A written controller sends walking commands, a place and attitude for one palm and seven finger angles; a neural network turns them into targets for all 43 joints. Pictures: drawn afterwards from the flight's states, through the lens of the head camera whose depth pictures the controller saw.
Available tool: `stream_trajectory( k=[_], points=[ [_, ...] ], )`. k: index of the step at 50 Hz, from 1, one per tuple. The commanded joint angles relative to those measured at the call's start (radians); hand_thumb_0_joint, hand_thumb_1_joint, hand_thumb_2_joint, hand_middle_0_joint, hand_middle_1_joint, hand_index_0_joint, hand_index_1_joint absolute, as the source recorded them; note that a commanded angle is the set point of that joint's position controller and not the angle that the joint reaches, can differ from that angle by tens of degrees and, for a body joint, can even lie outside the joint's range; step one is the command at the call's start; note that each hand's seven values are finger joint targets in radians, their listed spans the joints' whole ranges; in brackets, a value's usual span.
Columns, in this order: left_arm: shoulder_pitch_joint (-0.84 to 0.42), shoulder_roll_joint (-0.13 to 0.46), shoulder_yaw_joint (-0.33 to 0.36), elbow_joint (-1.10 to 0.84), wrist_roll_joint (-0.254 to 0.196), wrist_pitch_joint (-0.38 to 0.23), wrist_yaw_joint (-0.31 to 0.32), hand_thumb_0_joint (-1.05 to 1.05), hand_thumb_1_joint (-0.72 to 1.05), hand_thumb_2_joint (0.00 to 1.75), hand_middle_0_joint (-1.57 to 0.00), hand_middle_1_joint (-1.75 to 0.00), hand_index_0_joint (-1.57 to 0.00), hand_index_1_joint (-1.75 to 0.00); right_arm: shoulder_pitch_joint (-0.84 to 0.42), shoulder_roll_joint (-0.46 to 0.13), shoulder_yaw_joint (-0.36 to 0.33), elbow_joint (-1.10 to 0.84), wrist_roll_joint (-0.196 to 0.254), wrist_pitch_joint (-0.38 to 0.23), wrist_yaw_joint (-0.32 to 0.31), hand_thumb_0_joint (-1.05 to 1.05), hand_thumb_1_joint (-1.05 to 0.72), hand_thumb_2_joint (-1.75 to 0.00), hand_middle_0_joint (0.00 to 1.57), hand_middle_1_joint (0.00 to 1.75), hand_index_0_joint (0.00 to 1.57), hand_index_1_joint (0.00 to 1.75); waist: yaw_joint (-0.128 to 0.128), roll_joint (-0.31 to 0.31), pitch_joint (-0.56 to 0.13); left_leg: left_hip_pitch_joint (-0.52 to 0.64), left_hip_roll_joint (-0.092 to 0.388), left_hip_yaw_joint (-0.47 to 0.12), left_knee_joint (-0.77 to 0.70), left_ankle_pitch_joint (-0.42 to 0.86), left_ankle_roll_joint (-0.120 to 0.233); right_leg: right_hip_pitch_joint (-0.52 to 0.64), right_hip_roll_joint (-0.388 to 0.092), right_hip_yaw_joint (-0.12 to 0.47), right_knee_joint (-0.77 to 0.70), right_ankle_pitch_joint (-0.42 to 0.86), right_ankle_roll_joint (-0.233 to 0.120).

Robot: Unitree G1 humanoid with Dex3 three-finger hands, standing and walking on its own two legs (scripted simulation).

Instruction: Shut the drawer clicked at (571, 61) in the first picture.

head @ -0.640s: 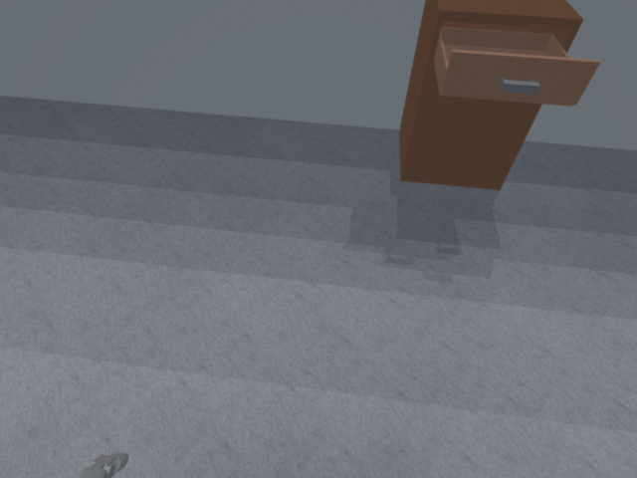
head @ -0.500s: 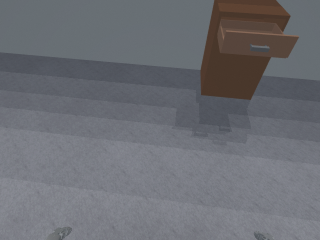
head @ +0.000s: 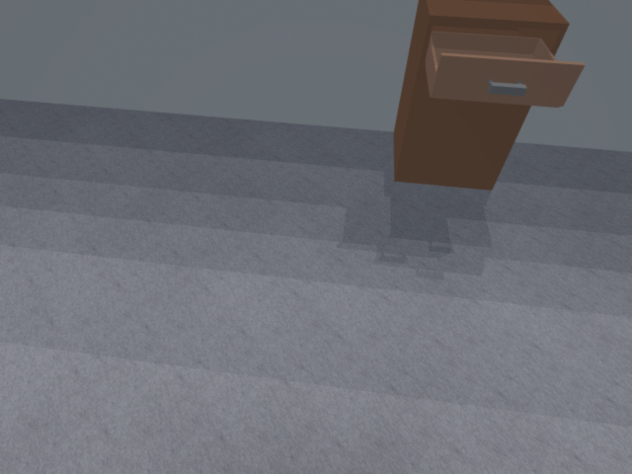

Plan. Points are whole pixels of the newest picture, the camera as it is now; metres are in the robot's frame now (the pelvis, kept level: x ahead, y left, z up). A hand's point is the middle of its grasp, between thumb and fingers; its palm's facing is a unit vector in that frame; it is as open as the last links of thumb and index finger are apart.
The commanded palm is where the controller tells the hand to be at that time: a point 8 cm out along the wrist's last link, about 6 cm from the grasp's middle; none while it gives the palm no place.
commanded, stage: stand and wait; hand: left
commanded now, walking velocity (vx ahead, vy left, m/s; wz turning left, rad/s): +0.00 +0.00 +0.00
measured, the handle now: (505, 85) +1.27 -0.55 -0.10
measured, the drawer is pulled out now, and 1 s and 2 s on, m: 0.28 0.28 0.28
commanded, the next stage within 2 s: look at it before walking up in 0.24 s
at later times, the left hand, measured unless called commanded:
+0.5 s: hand out of the picture +0.07 +0.24 -0.15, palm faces -0.03 -0.94 -0.34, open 7.4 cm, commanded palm none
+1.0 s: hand out of the picture +0.08 +0.24 -0.15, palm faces -0.04 -0.94 -0.34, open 7.4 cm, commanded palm none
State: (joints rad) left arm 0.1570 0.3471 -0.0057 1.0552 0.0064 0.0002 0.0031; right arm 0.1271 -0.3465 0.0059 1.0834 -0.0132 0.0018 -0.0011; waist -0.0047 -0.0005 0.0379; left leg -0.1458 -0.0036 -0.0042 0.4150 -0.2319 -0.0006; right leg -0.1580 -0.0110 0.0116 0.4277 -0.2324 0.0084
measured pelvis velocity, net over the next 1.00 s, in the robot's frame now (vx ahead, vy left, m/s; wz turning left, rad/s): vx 0.00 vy -0.01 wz -0.02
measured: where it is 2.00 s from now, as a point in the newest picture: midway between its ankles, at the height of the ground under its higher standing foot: outside the picture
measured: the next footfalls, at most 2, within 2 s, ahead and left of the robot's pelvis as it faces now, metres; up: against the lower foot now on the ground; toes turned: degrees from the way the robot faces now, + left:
left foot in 1.88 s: +0.15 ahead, +0.08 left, +0.00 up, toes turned -27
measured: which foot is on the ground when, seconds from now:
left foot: down 0.00-1.00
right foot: down 0.00-1.00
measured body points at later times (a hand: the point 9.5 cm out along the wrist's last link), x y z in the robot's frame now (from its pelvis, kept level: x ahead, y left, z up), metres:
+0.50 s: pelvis -0.01 -0.01 +0.00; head +0.00 -0.01 +0.45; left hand +0.07 +0.29 -0.13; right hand +0.06 -0.30 -0.13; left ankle +0.00 +0.12 -0.74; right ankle +0.00 -0.12 -0.74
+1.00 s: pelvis +0.00 -0.01 +0.00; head +0.00 -0.01 +0.45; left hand +0.08 +0.29 -0.13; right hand +0.08 -0.30 -0.13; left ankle +0.00 +0.12 -0.74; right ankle +0.00 -0.12 -0.74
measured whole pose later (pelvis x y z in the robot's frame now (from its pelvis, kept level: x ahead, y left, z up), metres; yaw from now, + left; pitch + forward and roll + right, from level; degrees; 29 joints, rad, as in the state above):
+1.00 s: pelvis +0.00 -0.01 +0.00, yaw -1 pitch -2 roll +0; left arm 0.14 0.34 0.00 1.07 0.01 0.00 0.00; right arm 0.11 -0.34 0.01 1.10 -0.01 -0.01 -0.01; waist 0.01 0.00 0.04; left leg -0.14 0.01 0.01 0.38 -0.21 -0.01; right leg -0.16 0.01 0.03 0.39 -0.20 0.00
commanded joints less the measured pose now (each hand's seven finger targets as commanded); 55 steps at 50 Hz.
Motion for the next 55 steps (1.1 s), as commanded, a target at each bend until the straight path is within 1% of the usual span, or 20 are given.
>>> stream_trajectory(
  k=[1, 3, 7, 12, 15, 17, 19, 24, 28, 32, 39, 41, 46, 47, 48, 49, 50, 52, 53, 55],
  points=[
    [-0.064, 0.199, 0.040, -0.063, 0.001, -0.023, 0.009, 0.00, 0.90, 0.90, -0.20, -0.30, -0.20, -0.30, -0.064, -0.200, -0.041, -0.067, 0.004, -0.033, -0.011, 0.00, -0.90, -0.90, 0.20, 0.30, 0.20, 0.30, 0.005, -0.008, -0.061, -0.015, 0.108, -0.102, -0.084, 0.100, 0.033, 0.004, -0.103, 0.105, -0.086, 0.086, -0.041],
    [-0.064, 0.200, 0.039, -0.061, 0.002, -0.021, 0.008, 0.00, 0.90, 0.90, -0.20, -0.30, -0.20, -0.30, -0.063, -0.201, -0.041, -0.062, 0.005, -0.033, -0.011, 0.00, -0.90, -0.90, 0.20, 0.30, 0.20, 0.30, 0.006, 0.002, -0.045, -0.023, 0.109, -0.107, -0.092, 0.079, 0.034, -0.008, -0.101, 0.106, -0.093, 0.056, -0.041],
    [-0.064, 0.199, 0.039, -0.052, 0.002, -0.024, 0.008, 0.00, 0.90, 0.90, -0.20, -0.30, -0.20, -0.30, -0.055, -0.201, -0.041, -0.051, 0.004, -0.036, -0.011, 0.00, -0.90, -0.90, 0.20, 0.30, 0.20, 0.30, 0.005, -0.004, -0.066, -0.010, 0.112, -0.103, -0.093, 0.099, 0.031, 0.002, -0.104, 0.108, -0.093, 0.080, -0.041],
    [-0.066, 0.198, 0.039, -0.045, 0.002, -0.025, 0.009, 0.00, 0.90, 0.90, -0.20, -0.30, -0.20, -0.30, -0.051, -0.200, -0.040, -0.042, 0.004, -0.037, -0.011, 0.00, -0.90, -0.90, 0.20, 0.30, 0.20, 0.30, 0.004, -0.009, -0.059, -0.011, 0.113, -0.104, -0.098, 0.099, 0.030, -0.004, -0.103, 0.112, -0.098, 0.077, -0.041],
    [-0.066, 0.199, 0.038, -0.043, 0.004, -0.024, 0.008, 0.00, 0.90, 0.90, -0.20, -0.30, -0.20, -0.30, -0.052, -0.197, -0.041, -0.040, 0.004, -0.034, -0.009, 0.00, -0.90, -0.90, 0.20, 0.30, 0.20, 0.30, 0.004, -0.009, -0.037, -0.017, 0.110, -0.102, -0.103, 0.069, 0.028, -0.024, -0.102, 0.118, -0.110, 0.039, -0.041],
    [-0.066, 0.200, 0.039, -0.043, 0.004, -0.026, 0.008, 0.00, 0.90, 0.90, -0.20, -0.30, -0.20, -0.30, -0.048, -0.198, -0.040, -0.038, 0.004, -0.034, -0.010, 0.00, -0.90, -0.90, 0.20, 0.30, 0.20, 0.30, 0.003, -0.023, -0.042, -0.016, 0.111, -0.099, -0.100, 0.081, 0.027, -0.020, -0.104, 0.121, -0.113, 0.050, -0.042],
    [-0.066, 0.198, 0.040, -0.044, 0.004, -0.026, 0.008, 0.00, 0.90, 0.90, -0.20, -0.30, -0.20, -0.30, -0.047, -0.197, -0.041, -0.037, 0.004, -0.035, -0.009, 0.00, -0.90, -0.90, 0.20, 0.30, 0.20, 0.30, 0.003, -0.012, -0.047, -0.015, 0.112, -0.100, -0.100, 0.078, 0.027, -0.021, -0.102, 0.117, -0.110, 0.043, -0.041],
    [-0.060, 0.199, 0.040, -0.042, 0.004, -0.029, 0.009, 0.00, 0.90, 0.90, -0.20, -0.30, -0.20, -0.30, -0.049, -0.196, -0.041, -0.037, 0.005, -0.037, -0.010, 0.00, -0.90, -0.90, 0.20, 0.30, 0.20, 0.30, 0.004, -0.016, -0.074, 0.003, 0.115, -0.097, -0.090, 0.125, 0.027, 0.001, -0.107, 0.117, -0.105, 0.108, -0.043],
    [-0.058, 0.200, 0.041, -0.041, 0.003, -0.030, 0.009, 0.00, 0.90, 0.90, -0.20, -0.30, -0.20, -0.30, -0.051, -0.197, -0.040, -0.037, 0.006, -0.036, -0.011, 0.00, -0.90, -0.90, 0.20, 0.30, 0.20, 0.30, 0.005, -0.006, -0.073, 0.008, 0.116, -0.095, -0.088, 0.136, 0.025, 0.003, -0.107, 0.115, -0.105, 0.129, -0.044],
    [-0.061, 0.200, 0.039, -0.037, 0.003, -0.031, 0.009, 0.00, 0.90, 0.90, -0.20, -0.30, -0.20, -0.30, -0.051, -0.195, -0.041, -0.033, 0.006, -0.035, -0.011, 0.00, -0.90, -0.90, 0.20, 0.30, 0.20, 0.30, 0.001, -0.010, -0.074, 0.016, 0.118, -0.092, -0.091, 0.136, 0.023, 0.005, -0.108, 0.117, -0.110, 0.137, -0.043],
    [-0.058, 0.199, 0.039, -0.035, 0.003, -0.030, 0.008, 0.00, 0.90, 0.90, -0.20, -0.30, -0.20, -0.30, -0.057, -0.197, -0.040, -0.034, 0.006, -0.035, -0.012, 0.00, -0.90, -0.90, 0.20, 0.30, 0.20, 0.30, 0.005, -0.003, -0.064, 0.018, 0.121, -0.094, -0.098, 0.145, 0.024, 0.005, -0.106, 0.112, -0.111, 0.147, -0.041],
    [-0.060, 0.200, 0.039, -0.036, 0.003, -0.030, 0.009, 0.00, 0.90, 0.90, -0.20, -0.30, -0.20, -0.30, -0.055, -0.199, -0.040, -0.033, 0.006, -0.036, -0.012, 0.00, -0.90, -0.90, 0.20, 0.30, 0.20, 0.30, 0.004, -0.005, -0.073, 0.024, 0.122, -0.094, -0.101, 0.153, 0.024, 0.014, -0.106, 0.113, -0.109, 0.158, -0.042],
    [-0.066, 0.202, 0.040, -0.037, 0.003, -0.027, 0.007, 0.00, 0.90, 0.90, -0.20, -0.30, -0.20, -0.30, -0.059, -0.203, -0.041, -0.034, 0.006, -0.036, -0.014, 0.00, -0.90, -0.90, 0.20, 0.30, 0.20, 0.30, 0.003, -0.002, -0.057, 0.027, 0.125, -0.089, -0.105, 0.147, 0.022, 0.001, -0.100, 0.117, -0.111, 0.157, -0.042],
    [-0.063, 0.197, 0.043, -0.044, 0.004, -0.024, 0.006, 0.00, 0.90, 0.90, -0.20, -0.30, -0.20, -0.30, -0.053, -0.199, -0.044, -0.037, 0.004, -0.036, -0.016, 0.00, -0.90, -0.90, 0.20, 0.30, 0.20, 0.30, 0.003, 0.001, -0.061, 0.037, 0.129, -0.077, -0.086, 0.164, 0.022, -0.008, -0.098, 0.124, -0.098, 0.193, -0.045],
    [-0.046, 0.166, 0.041, -0.046, 0.004, -0.015, 0.007, 0.00, 0.90, 0.90, -0.20, -0.30, -0.20, -0.30, -0.033, -0.163, -0.041, -0.039, 0.005, -0.031, -0.018, 0.00, -0.90, -0.90, 0.20, 0.30, 0.20, 0.30, 0.002, -0.007, -0.065, 0.041, 0.131, -0.059, -0.060, 0.166, 0.017, -0.021, -0.097, 0.129, -0.081, 0.219, -0.043],
    [-0.025, 0.123, 0.033, -0.045, 0.004, -0.002, 0.010, 0.00, 0.90, 0.90, -0.20, -0.30, -0.20, -0.30, -0.008, -0.113, -0.034, -0.039, 0.003, -0.022, -0.020, 0.00, -0.90, -0.90, 0.20, 0.30, 0.20, 0.30, -0.002, -0.012, -0.064, 0.037, 0.130, -0.041, -0.041, 0.160, 0.008, -0.038, -0.098, 0.135, -0.060, 0.234, -0.037],
    [-0.006, 0.095, 0.030, -0.049, 0.004, 0.010, 0.011, 0.00, 0.90, 0.90, -0.20, -0.30, -0.20, -0.30, 0.011, -0.084, -0.030, -0.043, 0.003, -0.013, -0.022, 0.00, -0.90, -0.90, 0.20, 0.30, 0.20, 0.30, -0.003, -0.013, -0.052, 0.030, 0.133, -0.027, -0.030, 0.156, 0.002, -0.057, -0.093, 0.139, -0.042, 0.246, -0.033],
    [0.013, 0.099, 0.037, -0.073, 0.007, 0.023, 0.009, 0.00, 0.90, 0.90, -0.20, -0.30, -0.20, -0.30, 0.022, -0.092, -0.042, -0.066, 0.002, -0.003, -0.027, 0.00, -0.90, -0.90, 0.20, 0.30, 0.20, 0.30, -0.001, -0.010, -0.047, 0.024, 0.144, -0.013, -0.001, 0.142, 0.005, -0.096, -0.083, 0.149, -0.002, 0.263, -0.034],
    [0.019, 0.100, 0.043, -0.083, 0.008, 0.026, 0.007, 0.00, 0.90, 0.90, -0.20, -0.30, -0.20, -0.30, 0.028, -0.099, -0.049, -0.080, 0.003, 0.001, -0.029, 0.00, -0.90, -0.90, 0.20, 0.30, 0.20, 0.30, -0.004, -0.010, -0.059, 0.029, 0.151, -0.013, 0.012, 0.137, 0.008, -0.113, -0.074, 0.155, 0.020, 0.265, -0.036],
    [0.020, 0.096, 0.051, -0.111, 0.011, 0.034, 0.002, 0.00, 0.90, 0.90, -0.20, -0.30, -0.20, -0.30, 0.026, -0.106, -0.061, -0.107, 0.001, 0.006, -0.031, 0.00, -0.90, -0.90, 0.20, 0.30, 0.20, 0.30, -0.004, 0.012, -0.049, 0.010, 0.178, -0.023, 0.009, 0.093, 0.021, -0.156, -0.051, 0.149, 0.073, 0.231, -0.032]
  ],
)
